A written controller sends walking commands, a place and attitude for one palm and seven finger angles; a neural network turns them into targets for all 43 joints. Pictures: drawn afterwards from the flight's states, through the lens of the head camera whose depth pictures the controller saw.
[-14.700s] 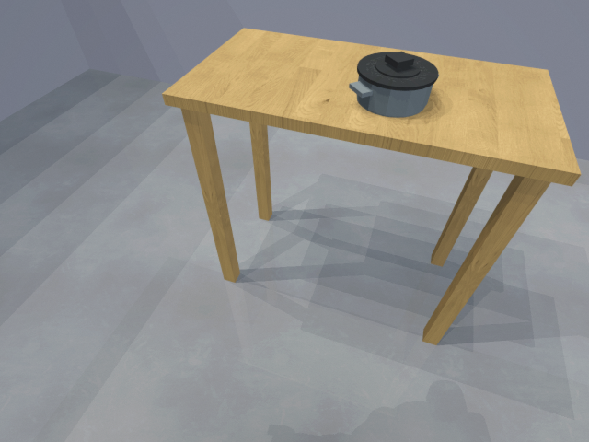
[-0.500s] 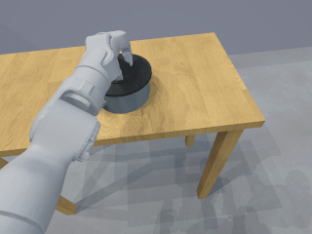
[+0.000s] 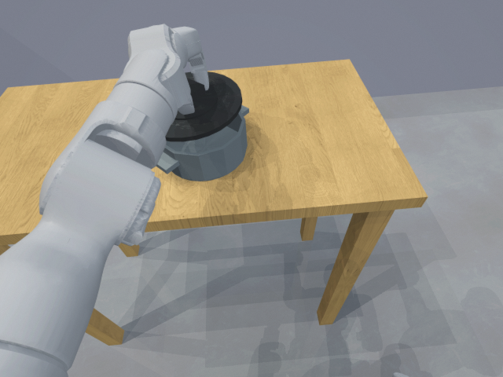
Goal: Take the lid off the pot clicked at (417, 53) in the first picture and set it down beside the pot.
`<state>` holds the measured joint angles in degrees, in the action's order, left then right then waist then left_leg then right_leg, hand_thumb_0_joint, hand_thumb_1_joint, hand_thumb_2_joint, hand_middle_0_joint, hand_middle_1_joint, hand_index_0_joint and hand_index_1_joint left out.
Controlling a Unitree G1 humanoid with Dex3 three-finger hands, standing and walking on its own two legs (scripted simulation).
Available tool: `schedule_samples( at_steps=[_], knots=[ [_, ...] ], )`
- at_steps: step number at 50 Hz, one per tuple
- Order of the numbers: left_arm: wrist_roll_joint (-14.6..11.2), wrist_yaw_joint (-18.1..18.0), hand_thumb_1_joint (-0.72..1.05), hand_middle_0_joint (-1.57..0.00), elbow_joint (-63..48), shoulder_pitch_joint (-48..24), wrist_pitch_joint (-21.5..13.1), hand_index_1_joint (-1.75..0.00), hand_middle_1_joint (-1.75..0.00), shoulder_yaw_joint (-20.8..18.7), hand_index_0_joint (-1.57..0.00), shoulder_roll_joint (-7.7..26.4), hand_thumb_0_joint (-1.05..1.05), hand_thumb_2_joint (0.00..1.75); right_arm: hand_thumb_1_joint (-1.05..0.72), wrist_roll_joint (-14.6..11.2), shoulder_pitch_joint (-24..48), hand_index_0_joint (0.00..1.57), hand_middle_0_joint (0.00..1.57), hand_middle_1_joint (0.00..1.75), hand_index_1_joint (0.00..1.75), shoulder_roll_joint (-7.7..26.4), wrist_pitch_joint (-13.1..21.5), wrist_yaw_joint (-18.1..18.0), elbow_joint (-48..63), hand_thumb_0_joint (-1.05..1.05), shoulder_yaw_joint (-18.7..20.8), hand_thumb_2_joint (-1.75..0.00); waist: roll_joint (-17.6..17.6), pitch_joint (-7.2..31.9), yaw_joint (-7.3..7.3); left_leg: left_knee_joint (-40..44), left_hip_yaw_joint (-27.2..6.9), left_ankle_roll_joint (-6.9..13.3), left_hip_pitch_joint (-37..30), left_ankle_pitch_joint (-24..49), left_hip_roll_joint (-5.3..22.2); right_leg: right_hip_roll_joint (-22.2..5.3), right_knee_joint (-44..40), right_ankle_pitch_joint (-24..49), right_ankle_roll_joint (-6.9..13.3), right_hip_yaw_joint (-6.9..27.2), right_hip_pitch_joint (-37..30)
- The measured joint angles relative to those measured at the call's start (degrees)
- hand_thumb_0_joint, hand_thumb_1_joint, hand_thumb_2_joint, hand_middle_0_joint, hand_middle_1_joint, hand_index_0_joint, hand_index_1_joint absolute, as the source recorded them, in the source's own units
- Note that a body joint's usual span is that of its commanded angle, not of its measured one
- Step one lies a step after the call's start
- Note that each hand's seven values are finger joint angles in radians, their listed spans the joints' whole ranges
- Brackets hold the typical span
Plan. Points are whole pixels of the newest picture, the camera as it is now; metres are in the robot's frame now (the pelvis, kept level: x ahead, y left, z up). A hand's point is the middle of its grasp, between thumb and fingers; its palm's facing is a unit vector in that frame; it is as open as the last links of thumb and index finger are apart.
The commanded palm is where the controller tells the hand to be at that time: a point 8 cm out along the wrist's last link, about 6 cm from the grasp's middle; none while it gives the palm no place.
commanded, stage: lift the lid straight up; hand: left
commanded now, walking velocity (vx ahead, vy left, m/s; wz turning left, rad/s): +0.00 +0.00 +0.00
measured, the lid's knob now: (185, 91) +0.52 +0.08 +0.20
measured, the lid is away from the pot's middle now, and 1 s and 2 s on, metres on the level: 0.01 0.01 0.08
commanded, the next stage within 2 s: move the lid sideways beside the pot in 1.16 s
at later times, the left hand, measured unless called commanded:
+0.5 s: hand (186, 53) +0.50 +0.06 +0.27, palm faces -0.29 -0.12 -0.95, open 8.0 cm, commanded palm +0.49 +0.06 +0.34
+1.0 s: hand (174, 22) +0.49 +0.06 +0.31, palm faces -0.21 -0.14 -0.97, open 8.0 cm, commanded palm +0.50 +0.06 +0.37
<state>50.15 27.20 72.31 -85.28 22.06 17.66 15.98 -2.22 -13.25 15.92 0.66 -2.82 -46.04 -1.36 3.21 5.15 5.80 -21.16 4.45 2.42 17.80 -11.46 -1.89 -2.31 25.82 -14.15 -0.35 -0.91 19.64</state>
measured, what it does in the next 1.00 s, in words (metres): stands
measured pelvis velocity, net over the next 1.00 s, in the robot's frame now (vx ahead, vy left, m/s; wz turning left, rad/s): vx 0.00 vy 0.00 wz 0.00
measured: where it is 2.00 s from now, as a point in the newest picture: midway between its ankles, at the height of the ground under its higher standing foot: outside the picture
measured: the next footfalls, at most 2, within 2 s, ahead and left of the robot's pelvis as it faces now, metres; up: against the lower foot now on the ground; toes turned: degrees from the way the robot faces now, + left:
none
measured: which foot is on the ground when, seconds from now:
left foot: down 0.00-1.00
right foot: down 0.00-1.00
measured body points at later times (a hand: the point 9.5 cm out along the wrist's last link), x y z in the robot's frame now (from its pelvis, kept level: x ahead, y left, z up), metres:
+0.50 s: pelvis +0.00 +0.01 +0.00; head +0.04 -0.03 +0.45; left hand +0.51 +0.06 +0.32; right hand +0.04 -0.25 -0.15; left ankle -0.02 +0.10 -0.74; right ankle -0.02 -0.12 -0.74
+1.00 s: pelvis +0.00 +0.00 +0.00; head +0.04 -0.03 +0.45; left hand +0.50 +0.07 +0.37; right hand +0.08 -0.27 -0.14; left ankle -0.02 +0.10 -0.74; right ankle -0.02 -0.12 -0.74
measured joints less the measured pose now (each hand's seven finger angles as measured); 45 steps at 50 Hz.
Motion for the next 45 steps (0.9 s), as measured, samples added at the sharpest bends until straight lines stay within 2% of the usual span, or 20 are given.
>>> schedule_samples(
  at_steps=[5, 13, 17, 27, 31, 39, 45],
  knots=[
    [0.6, 0.0, 0.20, -0.62, -0.2, -1.4, -0.4, -0.96, -0.97, 1.1, -0.63, 0.5, 0.01, 0.72, -0.91, 0.0, -0.6, 0.20, 0.20, 0.30, 0.30, 0.2, 0.9, -0.1, 0.0, 0.01, 0.3, -0.90, -0.3, 0.1, 0.50, -0.1, -0.1, 0.1, 0.8, 0.2, -0.1, -0.1, -0.1, 0.2, -0.1, -0.1, 0.7],
    [0.7, -0.3, 0.20, -0.61, 1.7, -4.0, 0.1, -0.96, -0.97, -0.2, -0.62, 1.0, 0.01, 0.72, -0.91, 0.0, -2.4, 0.20, 0.20, 0.30, 0.30, 0.2, 1.1, 0.1, -1.1, 0.01, 0.2, -0.90, 0.3, 0.6, 0.99, 0.3, 0.3, 0.3, 0.8, 0.1, -0.3, -0.3, -0.4, 0.3, -0.4, 0.4, 0.8],
    [1.1, -0.3, 0.20, -0.61, 1.8, -5.1, 0.4, -0.96, -0.97, 0.1, -0.62, 0.6, 0.01, 0.72, -0.91, 0.2, -3.2, 0.20, 0.20, 0.30, 0.30, 0.0, 1.4, 0.5, -1.5, 0.01, 0.1, -0.90, 0.6, 0.7, 0.87, 0.5, 0.4, 0.4, 0.9, 0.2, -0.4, -0.4, -0.5, 0.4, -0.5, 0.4, 1.0],
    [1.6, 0.1, 0.20, -0.62, 1.7, -7.1, 0.6, -0.96, -0.96, -2.1, -0.63, 0.6, 0.01, 0.72, -0.91, 0.6, -3.6, 0.20, 0.20, 0.30, 0.30, -0.2, 2.5, 0.8, -1.8, 0.01, 0.0, -0.90, 1.3, 1.4, 0.65, 0.9, 0.7, 0.4, 0.8, 0.1, -0.4, -0.3, -0.7, 0.3, -0.5, 0.9, 1.1],
    [1.9, 0.1, 0.20, -0.62, 3.7, -8.8, 1.8, -0.96, -0.96, -3.3, -0.63, 0.9, 0.01, 0.72, -0.91, 0.5, -2.6, 0.20, 0.20, 0.30, 0.30, 0.0, 2.1, 0.8, -1.7, 0.01, -0.4, -0.90, 1.3, 1.5, 0.64, 1.0, 0.8, 0.3, 0.5, 0.0, -0.2, -0.1, -0.7, 0.2, -0.4, 1.0, 0.9],
    [2.2, 1.0, 0.20, -0.62, 2.3, -9.8, 3.2, -0.96, -0.96, -1.0, -0.63, 0.9, 0.01, 0.72, -0.91, 0.2, -1.4, 0.20, 0.20, 0.30, 0.30, 0.6, 1.8, 0.9, -0.8, 0.01, -0.1, -0.90, 0.8, 1.3, -0.01, 1.0, 0.1, 0.1, 0.7, 0.3, -0.1, 0.0, -0.8, 0.3, -0.2, 0.3, 0.8],
    [2.0, 1.5, 0.20, -0.62, 3.3, -11.7, 4.1, -0.96, -0.96, -0.9, -0.63, 1.1, 0.01, 0.72, -0.91, -0.2, 0.0, 0.20, 0.20, 0.30, 0.30, 0.7, 1.8, 0.6, -0.6, 0.01, -0.4, -0.90, 0.2, 1.0, 0.36, 1.0, -0.2, -0.1, 0.7, 0.4, 0.0, 0.1, -0.9, 0.3, 0.0, 0.0, 0.7]
  ],
)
